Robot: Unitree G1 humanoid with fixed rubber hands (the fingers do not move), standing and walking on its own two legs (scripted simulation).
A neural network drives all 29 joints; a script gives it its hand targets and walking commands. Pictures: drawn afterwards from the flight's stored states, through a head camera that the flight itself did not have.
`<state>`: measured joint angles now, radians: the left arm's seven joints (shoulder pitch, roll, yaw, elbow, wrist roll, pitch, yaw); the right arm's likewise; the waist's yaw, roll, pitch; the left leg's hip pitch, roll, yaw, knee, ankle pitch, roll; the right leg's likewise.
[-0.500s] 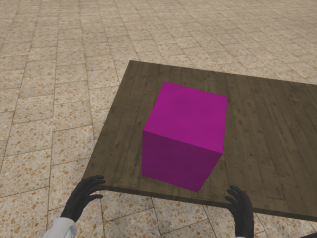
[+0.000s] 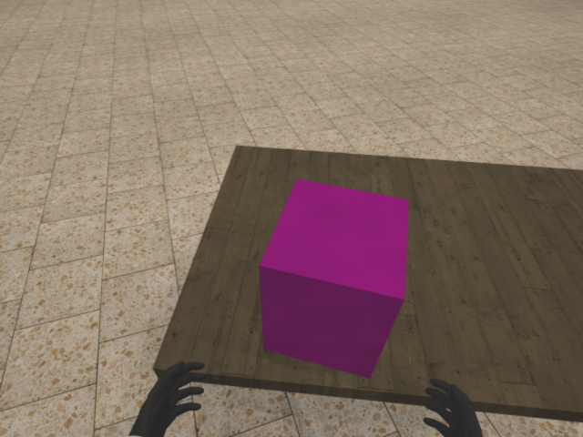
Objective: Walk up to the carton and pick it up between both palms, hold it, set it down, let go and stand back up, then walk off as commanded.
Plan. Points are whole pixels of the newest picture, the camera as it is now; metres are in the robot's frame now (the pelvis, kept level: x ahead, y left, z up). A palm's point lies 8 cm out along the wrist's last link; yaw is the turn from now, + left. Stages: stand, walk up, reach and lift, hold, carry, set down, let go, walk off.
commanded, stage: set down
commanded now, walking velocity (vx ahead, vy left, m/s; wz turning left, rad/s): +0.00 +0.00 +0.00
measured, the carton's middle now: (332, 277) +0.41 -0.03 -0.04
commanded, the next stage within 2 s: let go in 1.06 s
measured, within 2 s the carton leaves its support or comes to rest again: neither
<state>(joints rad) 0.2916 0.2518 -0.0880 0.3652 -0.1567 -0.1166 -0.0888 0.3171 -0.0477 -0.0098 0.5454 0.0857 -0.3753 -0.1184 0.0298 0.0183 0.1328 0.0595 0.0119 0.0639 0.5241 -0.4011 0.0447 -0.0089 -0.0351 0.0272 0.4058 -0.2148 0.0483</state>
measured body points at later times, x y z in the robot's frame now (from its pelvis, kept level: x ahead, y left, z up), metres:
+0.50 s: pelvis +0.01 -0.02 +0.00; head -0.01 +0.00 +0.45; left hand +0.17 +0.20 -0.07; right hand +0.17 -0.22 -0.07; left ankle -0.05 +0.07 -0.73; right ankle +0.02 -0.18 -0.73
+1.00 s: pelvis +0.01 -0.04 +0.01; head +0.00 -0.03 +0.46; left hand +0.16 +0.18 -0.08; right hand +0.16 -0.25 -0.07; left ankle -0.05 +0.07 -0.73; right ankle +0.02 -0.18 -0.73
